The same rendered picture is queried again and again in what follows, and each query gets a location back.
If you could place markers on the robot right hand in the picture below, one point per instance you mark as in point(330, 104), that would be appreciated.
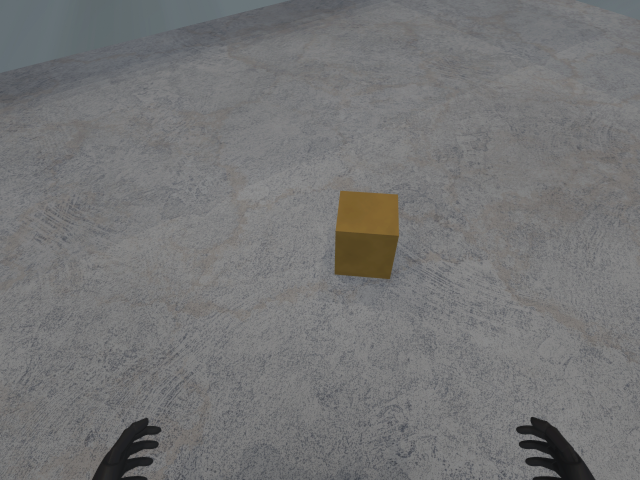
point(566, 463)

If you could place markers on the robot left hand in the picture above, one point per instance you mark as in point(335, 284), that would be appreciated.
point(116, 462)

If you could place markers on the carton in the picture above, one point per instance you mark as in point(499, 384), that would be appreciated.
point(367, 232)

